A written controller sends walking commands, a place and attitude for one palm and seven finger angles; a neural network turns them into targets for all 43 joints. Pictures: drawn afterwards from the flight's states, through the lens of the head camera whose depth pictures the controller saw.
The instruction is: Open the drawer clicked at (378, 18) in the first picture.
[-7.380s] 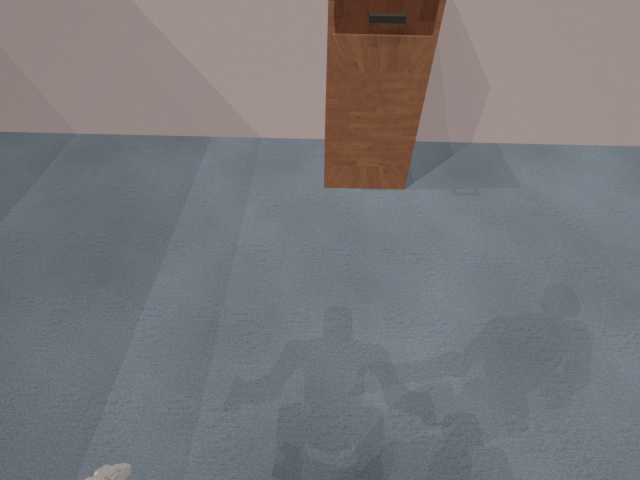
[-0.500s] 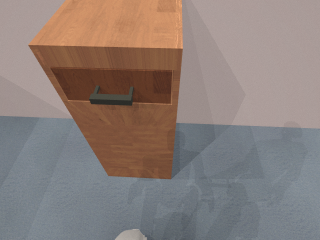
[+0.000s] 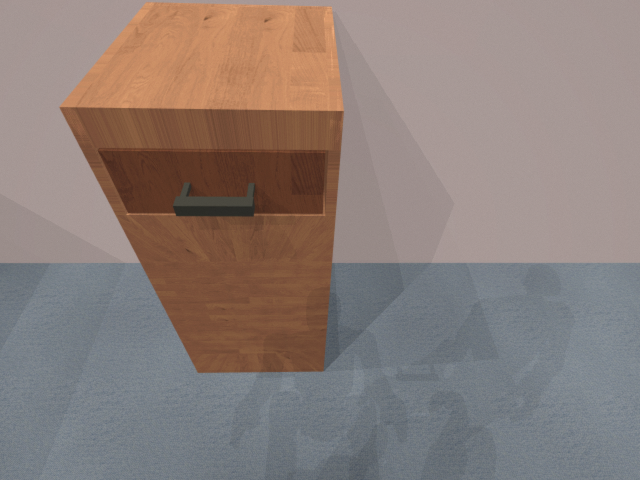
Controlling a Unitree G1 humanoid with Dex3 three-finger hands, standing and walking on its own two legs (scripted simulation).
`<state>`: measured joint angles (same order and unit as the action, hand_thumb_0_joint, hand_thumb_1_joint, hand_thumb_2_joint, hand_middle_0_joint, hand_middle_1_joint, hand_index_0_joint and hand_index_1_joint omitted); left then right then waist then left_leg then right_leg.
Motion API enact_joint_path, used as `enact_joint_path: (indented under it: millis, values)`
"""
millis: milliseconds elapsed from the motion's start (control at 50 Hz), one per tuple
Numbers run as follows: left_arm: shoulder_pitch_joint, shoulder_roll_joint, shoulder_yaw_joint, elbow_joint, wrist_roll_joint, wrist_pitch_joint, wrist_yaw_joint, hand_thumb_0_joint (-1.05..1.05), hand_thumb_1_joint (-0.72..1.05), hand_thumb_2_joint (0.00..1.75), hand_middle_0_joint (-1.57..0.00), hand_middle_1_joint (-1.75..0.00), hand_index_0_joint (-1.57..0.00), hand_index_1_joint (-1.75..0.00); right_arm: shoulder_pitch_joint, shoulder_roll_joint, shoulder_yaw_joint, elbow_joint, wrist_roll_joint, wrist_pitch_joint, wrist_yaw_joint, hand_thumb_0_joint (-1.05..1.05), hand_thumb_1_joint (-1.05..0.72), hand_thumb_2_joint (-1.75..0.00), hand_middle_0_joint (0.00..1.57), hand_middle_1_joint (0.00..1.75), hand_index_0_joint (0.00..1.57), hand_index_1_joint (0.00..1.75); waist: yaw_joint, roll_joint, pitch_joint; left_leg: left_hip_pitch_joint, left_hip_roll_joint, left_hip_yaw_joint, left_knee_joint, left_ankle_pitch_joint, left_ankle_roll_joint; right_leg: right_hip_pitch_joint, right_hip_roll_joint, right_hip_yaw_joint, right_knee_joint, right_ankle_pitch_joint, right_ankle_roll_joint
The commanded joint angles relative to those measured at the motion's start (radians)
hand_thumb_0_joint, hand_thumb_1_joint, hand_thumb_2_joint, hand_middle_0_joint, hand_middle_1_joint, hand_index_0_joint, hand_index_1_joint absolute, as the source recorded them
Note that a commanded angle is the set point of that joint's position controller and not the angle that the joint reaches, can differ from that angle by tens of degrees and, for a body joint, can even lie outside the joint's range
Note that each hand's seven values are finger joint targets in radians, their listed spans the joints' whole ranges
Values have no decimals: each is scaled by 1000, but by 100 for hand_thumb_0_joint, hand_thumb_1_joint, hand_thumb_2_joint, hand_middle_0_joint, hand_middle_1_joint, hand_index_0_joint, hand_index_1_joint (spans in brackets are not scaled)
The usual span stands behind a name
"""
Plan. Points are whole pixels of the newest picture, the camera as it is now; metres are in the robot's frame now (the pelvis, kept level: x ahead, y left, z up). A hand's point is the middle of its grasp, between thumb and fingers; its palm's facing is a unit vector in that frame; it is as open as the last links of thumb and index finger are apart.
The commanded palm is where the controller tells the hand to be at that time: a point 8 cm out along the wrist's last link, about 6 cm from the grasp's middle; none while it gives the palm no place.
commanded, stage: come to a stop and stand still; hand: left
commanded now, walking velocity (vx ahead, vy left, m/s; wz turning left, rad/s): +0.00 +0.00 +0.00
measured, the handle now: (217, 197) +0.54 +0.20 +0.03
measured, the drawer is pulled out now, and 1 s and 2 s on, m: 0.00 0.00 0.00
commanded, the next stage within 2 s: look again from close up in 1.06 s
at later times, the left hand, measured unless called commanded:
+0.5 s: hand out of the picture -0.03 +0.09 -0.18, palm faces +0.06 -0.99 -0.13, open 7.4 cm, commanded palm none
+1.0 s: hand out of the picture +0.02 +0.12 -0.18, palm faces +0.06 -0.98 -0.19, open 7.4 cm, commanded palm none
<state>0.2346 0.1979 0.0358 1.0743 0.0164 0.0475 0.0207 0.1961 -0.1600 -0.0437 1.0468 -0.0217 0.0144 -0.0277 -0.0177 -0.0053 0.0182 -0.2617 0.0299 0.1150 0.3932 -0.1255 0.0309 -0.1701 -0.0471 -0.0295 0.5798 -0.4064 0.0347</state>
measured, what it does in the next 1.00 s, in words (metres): steps on the spot: right foot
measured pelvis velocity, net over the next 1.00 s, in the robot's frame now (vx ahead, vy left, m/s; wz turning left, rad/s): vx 0.04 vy -0.04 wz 0.01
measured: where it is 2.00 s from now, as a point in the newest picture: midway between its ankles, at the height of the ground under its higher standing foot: outside the picture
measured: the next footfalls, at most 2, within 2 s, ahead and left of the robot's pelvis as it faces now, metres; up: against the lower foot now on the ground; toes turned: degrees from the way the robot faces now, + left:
right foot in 0.04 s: -0.01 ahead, -0.14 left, +0.00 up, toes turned -2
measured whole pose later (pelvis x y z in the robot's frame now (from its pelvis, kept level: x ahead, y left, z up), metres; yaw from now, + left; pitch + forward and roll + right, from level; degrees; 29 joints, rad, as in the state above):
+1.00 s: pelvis +0.04 -0.04 +0.00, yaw +1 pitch -1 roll +1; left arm 0.32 0.13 0.00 1.12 0.01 -0.01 0.05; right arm 0.24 -0.15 -0.01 1.15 -0.01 0.00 -0.05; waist 0.01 -0.02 0.04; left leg -0.21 0.05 0.08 0.44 -0.21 -0.03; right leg -0.02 -0.01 -0.06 0.41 -0.36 -0.02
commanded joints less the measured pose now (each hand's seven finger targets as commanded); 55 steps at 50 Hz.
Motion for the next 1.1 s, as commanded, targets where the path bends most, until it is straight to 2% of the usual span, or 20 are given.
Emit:
enact_joint_path:
  millis: [0, 20, 40, 60, 80, 100, 120, 140, 180, 240, 280, 500, 580, 620, 680, 740, 840, 880, 980, 1080]
  values:
    - [125, 74, 4, 10, 2, -35, 12, 0, 90, 90, -20, -30, -20, -30, 52, -98, -20, -2, 15, -4, 7, 0, -90, -90, 20, 30, 20, 30, 18, 0, 9, -47, 95, -145, -71, -198, -26, 79, -75, 82, -310, 109, -53]
    - [100, 100, 3, 6, 0, -42, 13, 0, 90, 90, -20, -30, -20, -30, 46, -64, -4, -6, 15, -4, 10, 0, -90, -90, 20, 30, 20, 30, 9, -71, 38, -19, 54, -92, -15, -180, -50, -19, -154, 149, -366, 19, -87]
    - [62, 119, 1, -5, -3, -43, 13, 0, 90, 90, -20, -30, -20, -30, 61, -47, 3, -1, 12, -4, 15, 0, -90, -90, 20, 30, 20, 30, -7, -87, 49, 34, 39, -85, 12, -156, -51, -113, -190, 167, -404, -66, -107]
    - [31, 121, -1, -9, -6, -47, 13, 0, 90, 90, -20, -30, -20, -30, 76, -49, 4, 16, 6, 0, 17, 0, -90, -90, 20, 30, 20, 30, -14, -127, 61, 74, 35, -79, 37, -136, -51, -186, -176, 165, -419, -130, -105]
    - [17, 107, -1, -12, -7, -49, 15, 0, 90, 90, -20, -30, -20, -30, 85, -53, 5, 29, 1, 7, 15, 0, -90, -90, 20, 30, 20, 30, -8, -214, 113, 62, 42, -77, 69, -124, -50, -226, -156, 157, -436, -152, -104]
    - [14, 84, -8, -10, -6, -46, 18, 0, 90, 90, -20, -30, -20, -30, 102, -55, 4, 41, 1, 10, 14, 0, -90, -90, 20, 30, 20, 30, -14, -213, 152, 77, 46, -79, 84, -105, -47, -263, -145, 143, -438, -146, -103]
    - [21, 68, -13, -5, -9, -47, 18, 0, 90, 90, -20, -30, -20, -30, 130, -48, 10, 58, 1, 7, 12, 0, -90, -90, 20, 30, 20, 30, -18, -174, 168, 82, 51, -83, 74, -71, -45, -262, -132, 130, -418, -103, -102]
    - [35, 57, -15, -1, -12, -50, 17, 0, 90, 90, -20, -30, -20, -30, 159, -43, 14, 72, 1, 3, 10, 0, -90, -90, 20, 30, 20, 30, -22, -126, 163, 88, 58, -86, 52, -38, -44, -242, -116, 109, -387, -52, -96]
    - [68, 38, -18, 10, -18, -53, 18, 0, 90, 90, -20, -30, -20, -30, 180, -46, 20, 92, 4, -2, 5, 0, -90, -90, 20, 30, 20, 30, -13, -54, 147, 87, 70, -101, 19, -13, -42, -193, -88, 90, -347, 4, -86]
    - [87, 37, -15, 17, -13, -46, 20, 0, 90, 90, -20, -30, -20, -30, 191, -42, 18, 103, 5, 5, 3, 0, -90, -90, 20, 30, 20, 30, -9, -21, 175, 61, 70, -97, 22, -88, -50, -212, -84, 98, -363, -97, -84]
    - [103, 33, -15, 25, -15, -47, 19, 0, 90, 90, -20, -30, -20, -30, 200, -27, 21, 110, 5, 4, 1, 0, -90, -90, 20, 30, 20, 30, -6, 14, 173, 62, 68, -97, 22, -72, -49, -207, -81, 100, -356, -80, -85]
    - [169, -20, -18, 53, -16, -55, 23, 0, 90, 90, -20, -30, -20, -30, 217, -11, 20, 119, 12, -12, -12, 0, -90, -90, 20, 30, 20, 30, 5, 5, 92, 77, 82, -109, 20, 12, -39, -101, -57, 71, -304, 101, -76]
    - [191, -28, -18, 56, -14, -59, 26, 0, 90, 90, -20, -30, -20, -30, 202, -14, 19, 114, 14, -21, -16, 0, -90, -90, 20, 30, 20, 30, 10, 8, 50, 102, 94, -111, 24, 102, -29, -50, -55, 53, -270, 250, -69]
    - [201, -31, -17, 59, -11, -59, 28, 0, 90, 90, -20, -30, -20, -30, 187, -15, 18, 113, 15, -22, -17, 0, -90, -90, 20, 30, 20, 30, 14, 12, 56, 112, 96, -106, 30, 132, -26, -47, -56, 45, -259, 306, -64]
    - [205, -24, -17, 58, -10, -60, 30, 0, 90, 90, -20, -30, -20, -30, 175, -24, 17, 107, 15, -23, -19, 0, -90, -90, 20, 30, 20, 30, 12, -7, 33, 131, 99, -103, 37, 173, -24, -23, -59, 40, -246, 379, -60]
    - [203, -22, -19, 54, -7, -58, 33, 0, 90, 90, -20, -30, -20, -30, 158, -29, 20, 111, 15, -22, -19, 0, -90, -90, 20, 30, 20, 30, 13, -9, 63, 138, 99, -103, 32, 189, -22, -31, -60, 35, -247, 386, -55]
    - [202, -4, -18, 49, -7, -59, 33, 0, 90, 90, -20, -30, -20, -30, 133, -44, 23, 100, 14, -23, -17, 0, -90, -90, 20, 30, 20, 30, 18, -7, 71, 145, 95, -99, 28, 211, -22, -12, -66, 29, -251, 421, -49]
    - [201, 4, -17, 47, -7, -60, 33, 0, 90, 90, -20, -30, -20, -30, 126, -53, 23, 94, 14, -23, -17, 0, -90, -90, 20, 30, 20, 30, 17, -14, 51, 156, 95, -95, 31, 228, -22, 7, -69, 28, -248, 458, -48]
    - [185, 20, -16, 40, -7, -58, 32, 0, 90, 90, -20, -30, -20, -30, 108, -64, 25, 88, 13, -23, -17, 0, -90, -90, 20, 30, 20, 30, 18, 9, 46, 161, 92, -97, 26, 230, -23, 21, -71, 31, -252, 454, -49]
    - [177, 31, -16, 36, -8, -58, 31, 0, 90, 90, -20, -30, -20, -30, 99, -73, 26, 86, 14, -23, -16, 0, -90, -90, 20, 30, 20, 30, 20, -8, 48, 161, 91, -97, 22, 227, -24, 32, -74, 24, -258, 463, -46]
